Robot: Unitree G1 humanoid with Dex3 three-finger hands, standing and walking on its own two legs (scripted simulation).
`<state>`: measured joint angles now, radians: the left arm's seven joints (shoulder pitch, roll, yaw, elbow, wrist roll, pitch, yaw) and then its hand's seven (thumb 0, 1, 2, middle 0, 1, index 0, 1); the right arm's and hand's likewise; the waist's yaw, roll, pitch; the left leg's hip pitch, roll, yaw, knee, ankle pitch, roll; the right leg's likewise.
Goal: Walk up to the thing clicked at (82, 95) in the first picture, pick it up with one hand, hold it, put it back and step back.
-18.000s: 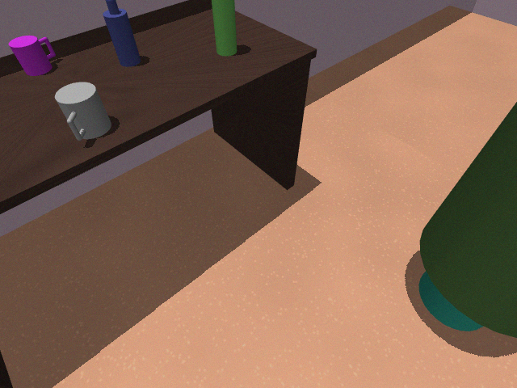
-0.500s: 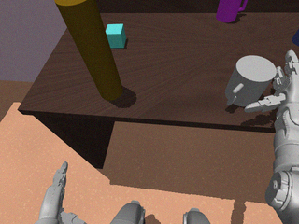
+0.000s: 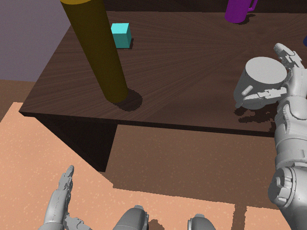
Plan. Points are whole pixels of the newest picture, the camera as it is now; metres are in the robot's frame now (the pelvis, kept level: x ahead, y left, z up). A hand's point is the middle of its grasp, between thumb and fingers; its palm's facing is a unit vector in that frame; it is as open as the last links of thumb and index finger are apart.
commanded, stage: close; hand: right
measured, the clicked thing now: (253, 87) +0.47 -0.20 +0.07
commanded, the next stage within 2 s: settle in 0.42 s
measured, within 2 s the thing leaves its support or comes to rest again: leaves its support in 0.80 s
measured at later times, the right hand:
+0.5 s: hand (266, 84) +0.47 -0.22 +0.09, palm faces +0.18 +0.98 +0.02, open 11.8 cm
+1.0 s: hand (271, 74) +0.47 -0.22 +0.12, palm faces +0.19 +0.98 +0.00, open 12.1 cm
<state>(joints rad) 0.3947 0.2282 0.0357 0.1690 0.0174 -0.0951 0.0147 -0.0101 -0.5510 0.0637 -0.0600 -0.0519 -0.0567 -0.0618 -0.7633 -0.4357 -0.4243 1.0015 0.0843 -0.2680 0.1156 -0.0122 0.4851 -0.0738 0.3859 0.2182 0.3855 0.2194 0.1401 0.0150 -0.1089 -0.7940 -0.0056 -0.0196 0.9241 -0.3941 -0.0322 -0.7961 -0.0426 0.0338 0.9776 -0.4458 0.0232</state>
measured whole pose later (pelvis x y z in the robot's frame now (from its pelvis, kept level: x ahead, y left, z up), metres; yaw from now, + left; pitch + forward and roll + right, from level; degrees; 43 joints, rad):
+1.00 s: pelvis +0.01 -0.01 +0.02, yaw +0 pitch +11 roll +1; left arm 0.37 0.23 0.05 0.28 0.00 -0.08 0.03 -0.01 -0.53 0.06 -0.05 -0.05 -0.06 -0.04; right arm -0.68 -0.38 -0.38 0.88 0.09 -0.18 0.07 -0.01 0.61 -0.84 0.60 1.03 0.64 1.06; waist 0.10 0.00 -0.10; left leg -0.65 0.00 -0.03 0.82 -0.37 -0.04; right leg -0.65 -0.03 0.02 0.87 -0.42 0.01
